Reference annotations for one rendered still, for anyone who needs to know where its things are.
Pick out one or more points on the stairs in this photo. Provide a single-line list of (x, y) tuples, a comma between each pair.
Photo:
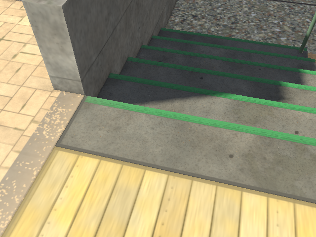
[(259, 84)]

